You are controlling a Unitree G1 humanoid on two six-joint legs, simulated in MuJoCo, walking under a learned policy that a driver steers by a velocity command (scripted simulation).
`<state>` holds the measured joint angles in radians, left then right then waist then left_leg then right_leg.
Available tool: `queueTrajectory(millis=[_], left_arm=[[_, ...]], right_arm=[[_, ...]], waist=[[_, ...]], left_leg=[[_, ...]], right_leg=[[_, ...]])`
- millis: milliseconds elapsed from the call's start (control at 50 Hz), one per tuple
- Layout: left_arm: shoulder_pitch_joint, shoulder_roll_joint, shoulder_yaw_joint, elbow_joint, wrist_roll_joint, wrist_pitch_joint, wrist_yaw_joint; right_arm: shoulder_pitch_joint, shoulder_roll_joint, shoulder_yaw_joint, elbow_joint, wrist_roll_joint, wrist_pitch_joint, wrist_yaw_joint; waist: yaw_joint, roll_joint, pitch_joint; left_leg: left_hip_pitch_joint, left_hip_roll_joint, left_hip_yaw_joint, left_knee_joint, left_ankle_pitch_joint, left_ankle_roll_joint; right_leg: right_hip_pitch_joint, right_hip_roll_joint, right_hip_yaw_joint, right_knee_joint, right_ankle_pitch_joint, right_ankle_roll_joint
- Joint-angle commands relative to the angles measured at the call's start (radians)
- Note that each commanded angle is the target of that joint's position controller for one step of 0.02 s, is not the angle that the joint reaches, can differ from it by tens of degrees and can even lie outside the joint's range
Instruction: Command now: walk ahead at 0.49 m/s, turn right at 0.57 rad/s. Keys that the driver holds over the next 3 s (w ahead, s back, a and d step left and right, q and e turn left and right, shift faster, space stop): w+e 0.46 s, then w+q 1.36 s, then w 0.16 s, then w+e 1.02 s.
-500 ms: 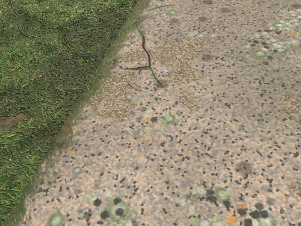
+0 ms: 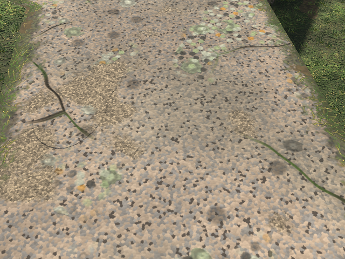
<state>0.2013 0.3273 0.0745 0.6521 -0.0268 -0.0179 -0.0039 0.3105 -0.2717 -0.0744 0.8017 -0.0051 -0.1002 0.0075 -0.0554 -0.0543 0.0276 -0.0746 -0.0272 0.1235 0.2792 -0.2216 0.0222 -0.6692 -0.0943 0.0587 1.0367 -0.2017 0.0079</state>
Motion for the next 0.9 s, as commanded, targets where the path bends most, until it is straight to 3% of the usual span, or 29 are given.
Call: queueTrajectory(millis=[20,80,140,180,200,220,240,260,280,300,320,340,360,440,520,580,640,700,720,740,760,780,800,820,840,860,880,900], left_arm=[[-0.032,0.011,-0.010,-0.079,0.003,-0.016,-0.019],[-0.136,0.002,-0.018,-0.114,0.004,-0.023,-0.039],[-0.189,0.020,-0.012,-0.149,0.001,-0.022,-0.055],[-0.140,0.060,0.009,-0.153,0.007,-0.015,-0.056],[-0.037,0.096,0.030,-0.133,0.007,-0.009,-0.052],[0.137,0.148,0.062,-0.088,0.003,-0.001,-0.040],[0.267,0.229,0.088,-0.060,-0.007,0.013,-0.018],[0.205,0.309,0.085,-0.092,-0.004,-0.005,-0.022],[0.221,0.208,0.061,-0.109,0.001,-0.023,-0.032],[0.184,0.171,0.048,-0.094,0.010,-0.037,-0.033],[0.125,0.149,0.040,-0.097,0.008,-0.044,-0.032],[0.067,0.128,0.033,-0.106,0.016,-0.046,-0.029],[0.034,0.109,0.025,-0.118,0.029,-0.047,-0.025],[0.053,0.121,0.026,-0.087,0.019,-0.055,-0.003],[0.096,0.109,0.017,-0.043,0.017,-0.051,0.013],[0.152,0.128,0.018,0.000,0.016,-0.058,0.008],[0.192,0.133,0.020,0.041,0.017,-0.052,0.006],[0.185,0.145,0.025,0.065,0.017,-0.038,0.013],[0.166,0.154,0.027,0.062,0.020,-0.034,0.016],[0.144,0.153,0.025,0.058,0.024,-0.027,0.020],[0.135,0.136,0.014,0.042,0.033,-0.024,0.028],[0.229,0.071,-0.009,0.007,0.048,-0.040,0.025],[0.239,0.048,-0.021,0.011,0.043,-0.062,0.017],[0.148,0.120,-0.009,-0.010,0.010,-0.083,0.003],[0.056,0.122,-0.010,-0.035,-0.004,-0.097,-0.004],[0.006,0.111,-0.012,-0.048,0.014,-0.106,-0.004],[0.006,0.112,-0.006,-0.050,0.037,-0.106,0.000],[0.021,0.101,-0.006,-0.052,0.046,-0.102,0.001]], right_arm=[[-0.097,-0.154,-0.032,-0.068,0.003,-0.015,-0.006],[-0.055,-0.184,-0.037,-0.045,0.014,-0.004,-0.011],[-0.021,-0.216,-0.046,-0.024,0.030,0.014,-0.010],[-0.018,-0.252,-0.055,-0.023,0.037,0.028,-0.015],[-0.022,-0.263,-0.058,-0.025,0.041,0.038,-0.017],[-0.025,-0.244,-0.049,-0.032,0.042,0.041,-0.021],[0.017,-0.164,-0.019,-0.053,0.004,0.036,-0.021],[0.088,-0.062,0.019,-0.113,-0.015,0.009,-0.008],[-0.048,-0.178,-0.003,-0.124,0.025,-0.020,0.003],[-0.115,-0.195,-0.007,-0.151,0.051,-0.034,0.008],[-0.120,-0.177,0.000,-0.144,0.034,-0.040,-0.001],[-0.111,-0.175,-0.003,-0.134,0.011,-0.039,-0.007],[-0.091,-0.179,-0.006,-0.126,0.004,-0.028,-0.006],[-0.120,-0.134,0.005,-0.130,-0.016,0.006,-0.009],[-0.243,-0.085,0.030,-0.142,-0.006,0.001,0.006],[-0.327,-0.087,0.035,-0.160,0.013,-0.008,0.021],[-0.375,-0.110,0.030,-0.186,0.019,-0.012,0.036],[-0.339,-0.121,0.025,-0.192,0.022,-0.012,0.051],[-0.283,-0.137,0.016,-0.180,0.021,-0.011,0.051],[-0.169,-0.163,-0.003,-0.149,0.019,-0.009,0.047],[-0.025,-0.206,-0.022,-0.120,0.016,-0.006,0.041],[0.080,-0.307,-0.046,-0.120,0.008,-0.002,0.037],[0.118,-0.254,-0.038,-0.100,0.032,0.003,0.042],[0.081,-0.197,-0.021,-0.109,0.038,0.008,0.036],[0.028,-0.178,-0.016,-0.126,0.027,0.015,0.030],[-0.014,-0.166,-0.011,-0.134,0.016,0.019,0.029],[-0.038,-0.149,-0.004,-0.142,0.010,0.018,0.024],[-0.052,-0.147,-0.002,-0.151,0.006,0.020,0.021]], waist=[[0.025,0.112,0.041],[-0.012,0.094,0.065],[-0.013,0.099,0.072],[0.035,0.134,0.010],[0.098,0.140,-0.054],[0.191,0.118,-0.143],[0.213,-0.048,-0.233],[0.089,-0.237,-0.369],[0.180,-0.086,-0.387],[0.166,-0.057,-0.230],[0.119,0.038,-0.148],[0.078,0.050,-0.106],[0.047,0.027,-0.096],[0.038,0.026,-0.056],[0.097,-0.015,-0.027],[0.145,-0.023,0.008],[0.161,-0.019,0.042],[0.131,-0.029,0.031],[0.098,-0.039,-0.010],[0.034,-0.027,-0.090],[-0.034,0.006,-0.197],[-0.011,0.203,-0.338],[-0.017,0.325,-0.391],[-0.043,0.219,-0.276],[-0.040,0.136,-0.165],[-0.012,0.062,-0.071],[0.019,0.060,-0.052],[0.042,0.089,-0.048]], left_leg=[[-0.010,0.276,-0.109,-0.152,0.249,0.161],[0.025,0.277,-0.032,-0.146,0.271,0.135],[0.111,0.301,0.013,-0.093,0.399,0.110],[0.158,0.300,0.052,0.054,0.745,0.090],[0.148,0.288,0.073,0.212,0.877,0.076],[0.038,0.255,0.097,0.437,0.858,0.045],[-0.236,0.197,0.095,0.770,0.336,0.000],[-0.603,-0.010,-0.079,1.075,-0.398,-0.045],[-0.697,0.025,-0.236,1.138,-0.345,-0.028],[-0.752,0.061,-0.219,1.094,-0.241,-0.010],[-0.706,0.106,-0.217,1.010,-0.158,-0.006],[-0.638,0.133,-0.219,0.928,-0.111,-0.014],[-0.576,0.150,-0.227,0.897,-0.079,-0.020],[-0.542,0.133,-0.190,0.739,0.016,-0.082],[-0.491,0.104,-0.161,0.418,0.315,-0.097],[-0.464,0.093,-0.149,0.316,0.414,-0.071],[-0.569,0.090,-0.154,0.262,0.313,-0.017],[-0.559,0.066,-0.137,0.239,0.165,0.039],[-0.470,0.032,-0.110,0.238,0.126,0.060],[-0.307,-0.012,-0.075,0.217,0.147,0.087],[-0.064,0.031,-0.146,0.236,0.208,0.129],[0.311,0.261,-0.558,0.237,0.170,0.280],[0.463,0.362,-0.923,0.060,-0.028,0.368],[0.401,0.346,-0.866,0.020,-0.168,0.316],[0.270,0.308,-0.742,0.006,-0.141,0.281],[0.130,0.268,-0.652,-0.016,-0.035,0.265],[0.052,0.235,-0.592,-0.031,0.072,0.254],[0.005,0.207,-0.562,-0.046,0.152,0.255]], right_leg=[[-0.043,-0.033,0.015,-0.148,0.149,0.003],[-0.004,-0.015,-0.045,-0.298,0.215,-0.018],[0.022,0.012,-0.088,-0.381,0.157,-0.060],[0.140,0.083,-0.145,-0.395,0.054,-0.103],[0.277,0.130,-0.171,-0.411,0.025,-0.133],[0.534,0.169,-0.167,-0.456,0.073,-0.172],[0.837,0.012,0.088,-0.461,0.087,-0.233],[1.067,-0.215,0.712,-0.636,-0.200,-0.425],[1.057,-0.229,0.769,-0.749,-0.288,-0.395],[0.938,-0.203,0.630,-0.764,-0.219,-0.350],[0.788,-0.159,0.513,-0.758,-0.090,-0.321],[0.667,-0.121,0.423,-0.759,0.039,-0.303],[0.593,-0.094,0.374,-0.779,0.118,-0.297],[0.457,-0.050,0.259,-0.815,0.284,-0.308],[0.441,0.008,0.136,-0.818,0.221,-0.238],[0.478,-0.035,0.142,-0.831,0.138,-0.228],[0.642,-0.106,0.161,-0.795,0.203,-0.224],[0.752,-0.140,0.133,-0.727,0.412,-0.193],[0.760,-0.126,0.103,-0.664,0.599,-0.178],[0.744,-0.089,0.053,-0.524,0.782,-0.156],[0.631,-0.049,0.007,-0.317,0.756,-0.120],[0.275,0.081,-0.046,0.058,0.345,-0.040],[0.023,0.196,0.020,0.262,-0.321,0.002],[-0.088,0.127,0.092,0.312,-0.290,-0.014],[-0.103,0.085,0.072,0.277,-0.218,-0.024],[-0.092,0.055,0.054,0.191,-0.169,-0.026],[-0.037,0.027,0.053,0.110,-0.124,-0.020],[0.006,0.021,0.047,0.068,-0.105,-0.007]])
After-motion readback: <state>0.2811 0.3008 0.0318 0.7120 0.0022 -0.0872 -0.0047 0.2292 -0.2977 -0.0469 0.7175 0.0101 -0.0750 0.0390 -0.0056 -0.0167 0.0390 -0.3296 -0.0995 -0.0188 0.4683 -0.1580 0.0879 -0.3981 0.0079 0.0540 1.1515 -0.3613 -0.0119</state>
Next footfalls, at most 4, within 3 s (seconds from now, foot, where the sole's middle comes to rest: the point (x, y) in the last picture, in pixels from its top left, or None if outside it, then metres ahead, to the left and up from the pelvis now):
0.22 right None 0.30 -0.15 -0.78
0.76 left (178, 218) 0.65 -0.04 -0.78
1.24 right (224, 163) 0.90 -0.27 -0.78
1.76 left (155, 127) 1.13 0.04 -0.78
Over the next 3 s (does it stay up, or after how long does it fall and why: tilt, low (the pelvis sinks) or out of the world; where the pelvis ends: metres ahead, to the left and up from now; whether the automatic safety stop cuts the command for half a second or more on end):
stays up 1.69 0.12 0.00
